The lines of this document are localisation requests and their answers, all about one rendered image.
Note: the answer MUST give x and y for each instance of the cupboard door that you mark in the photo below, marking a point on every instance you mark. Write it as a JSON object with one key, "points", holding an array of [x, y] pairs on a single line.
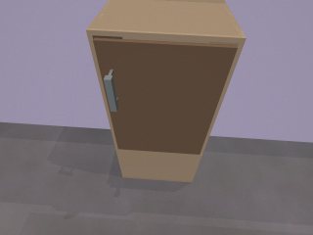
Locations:
{"points": [[167, 91]]}

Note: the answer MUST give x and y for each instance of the handle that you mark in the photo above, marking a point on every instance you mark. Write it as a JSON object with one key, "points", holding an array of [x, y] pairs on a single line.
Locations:
{"points": [[110, 89]]}

